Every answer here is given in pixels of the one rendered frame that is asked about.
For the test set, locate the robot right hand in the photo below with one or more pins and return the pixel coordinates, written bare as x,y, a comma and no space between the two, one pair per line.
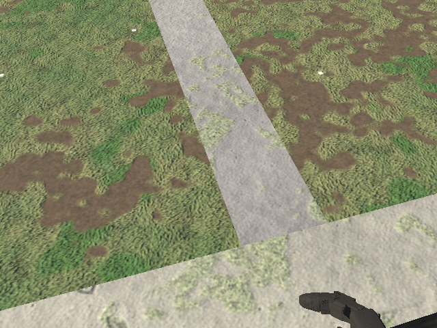
342,307

